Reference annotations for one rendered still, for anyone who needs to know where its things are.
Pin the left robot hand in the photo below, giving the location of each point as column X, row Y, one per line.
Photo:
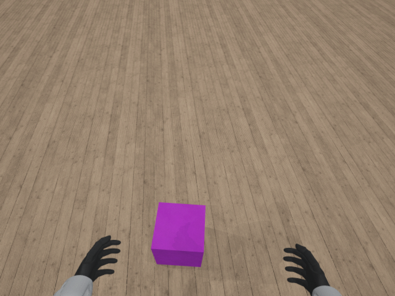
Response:
column 92, row 262

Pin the carton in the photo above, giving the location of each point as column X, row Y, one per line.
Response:
column 178, row 237

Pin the robot left forearm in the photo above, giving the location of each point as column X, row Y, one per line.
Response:
column 78, row 285

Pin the right robot hand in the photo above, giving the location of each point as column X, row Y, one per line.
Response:
column 311, row 272

